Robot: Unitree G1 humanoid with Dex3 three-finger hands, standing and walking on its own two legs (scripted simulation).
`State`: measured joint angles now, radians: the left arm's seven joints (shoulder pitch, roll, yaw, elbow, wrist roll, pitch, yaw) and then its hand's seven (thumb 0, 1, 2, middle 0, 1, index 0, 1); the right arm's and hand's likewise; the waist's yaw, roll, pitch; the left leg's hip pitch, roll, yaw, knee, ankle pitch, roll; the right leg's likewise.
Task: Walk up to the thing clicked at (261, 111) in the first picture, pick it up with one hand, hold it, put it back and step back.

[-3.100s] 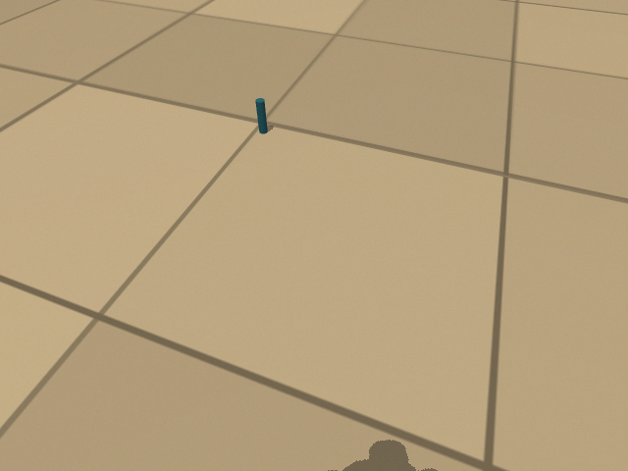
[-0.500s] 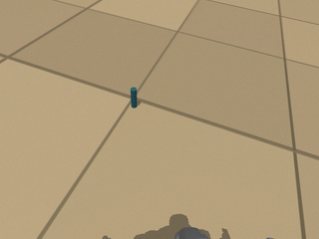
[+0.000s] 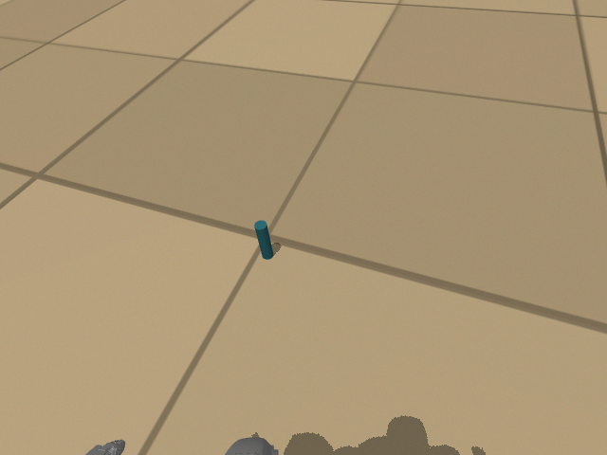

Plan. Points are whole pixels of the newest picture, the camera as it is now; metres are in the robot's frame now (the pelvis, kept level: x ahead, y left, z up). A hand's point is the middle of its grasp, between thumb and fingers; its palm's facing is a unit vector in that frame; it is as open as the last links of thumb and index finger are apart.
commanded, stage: walk up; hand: left
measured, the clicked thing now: (264, 240) +0.98 +0.23 -0.68
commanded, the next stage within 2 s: none
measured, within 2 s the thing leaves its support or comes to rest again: neither
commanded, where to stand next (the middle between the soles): +0.64 +0.00 m, yaw +2 degrees
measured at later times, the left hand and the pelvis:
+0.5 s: hand (138, 407) +0.23 +0.30 -0.16, palm faces +0.01 -0.95 -0.32, open 7.4 cm; pelvis +0.20 +0.03 -0.01, yaw +3 degrees
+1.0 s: hand (184, 306) +0.39 +0.25 -0.12, palm faces +0.04 -0.90 -0.43, open 7.4 cm; pelvis +0.36 -0.03 +0.00, yaw +2 degrees
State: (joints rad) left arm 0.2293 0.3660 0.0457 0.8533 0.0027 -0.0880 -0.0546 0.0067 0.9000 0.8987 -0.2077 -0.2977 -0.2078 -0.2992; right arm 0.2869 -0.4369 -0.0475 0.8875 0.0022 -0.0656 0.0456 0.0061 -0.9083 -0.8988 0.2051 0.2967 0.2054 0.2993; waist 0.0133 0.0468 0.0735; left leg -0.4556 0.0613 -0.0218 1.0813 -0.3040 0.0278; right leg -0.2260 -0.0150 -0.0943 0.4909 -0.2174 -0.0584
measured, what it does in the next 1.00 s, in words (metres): walks ahead: left foot, then right foot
